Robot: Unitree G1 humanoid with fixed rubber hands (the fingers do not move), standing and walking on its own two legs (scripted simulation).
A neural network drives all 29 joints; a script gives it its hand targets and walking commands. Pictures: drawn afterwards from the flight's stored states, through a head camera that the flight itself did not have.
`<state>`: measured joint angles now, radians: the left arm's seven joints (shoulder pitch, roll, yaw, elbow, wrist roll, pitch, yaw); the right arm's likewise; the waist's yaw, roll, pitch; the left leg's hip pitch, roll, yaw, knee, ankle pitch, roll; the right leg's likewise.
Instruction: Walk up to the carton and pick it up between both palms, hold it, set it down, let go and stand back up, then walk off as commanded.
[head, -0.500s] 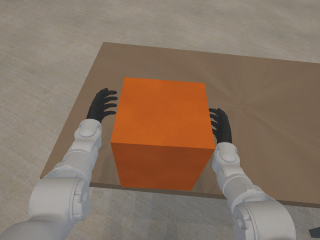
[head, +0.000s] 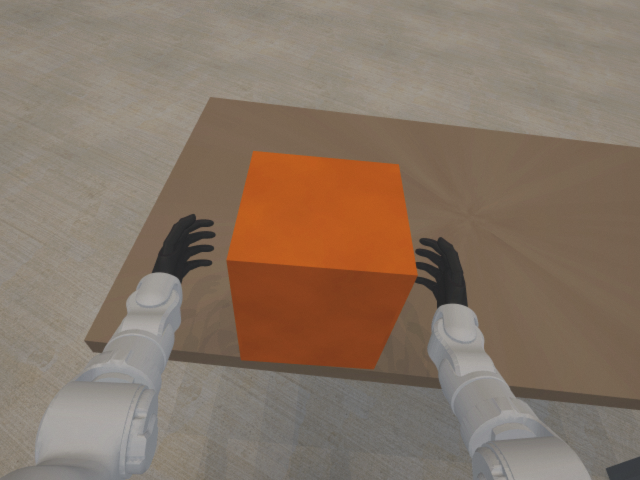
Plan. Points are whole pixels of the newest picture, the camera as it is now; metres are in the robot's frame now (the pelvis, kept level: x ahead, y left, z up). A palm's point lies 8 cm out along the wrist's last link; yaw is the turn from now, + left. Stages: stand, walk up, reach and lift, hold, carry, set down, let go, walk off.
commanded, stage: set down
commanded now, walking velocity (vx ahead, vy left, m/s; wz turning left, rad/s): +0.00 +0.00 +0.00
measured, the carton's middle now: (316, 266) +0.42 +0.01 +0.02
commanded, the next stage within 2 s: none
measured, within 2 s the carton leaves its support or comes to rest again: neither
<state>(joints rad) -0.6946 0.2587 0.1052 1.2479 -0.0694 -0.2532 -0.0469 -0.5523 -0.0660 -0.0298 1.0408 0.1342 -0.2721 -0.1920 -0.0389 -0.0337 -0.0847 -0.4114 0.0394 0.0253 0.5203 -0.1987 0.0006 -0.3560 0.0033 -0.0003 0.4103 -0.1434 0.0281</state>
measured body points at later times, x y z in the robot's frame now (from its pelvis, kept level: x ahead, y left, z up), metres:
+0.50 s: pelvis +0.02 -0.01 +0.01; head -0.01 +0.02 +0.45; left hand +0.33 +0.23 +0.03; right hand +0.30 -0.19 +0.04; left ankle +0.04 +0.11 -0.74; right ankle +0.04 -0.14 -0.74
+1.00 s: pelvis +0.03 -0.01 +0.01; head +0.01 +0.00 +0.46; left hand +0.26 +0.25 +0.02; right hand +0.23 -0.20 +0.03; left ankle +0.04 +0.11 -0.74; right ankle +0.04 -0.14 -0.74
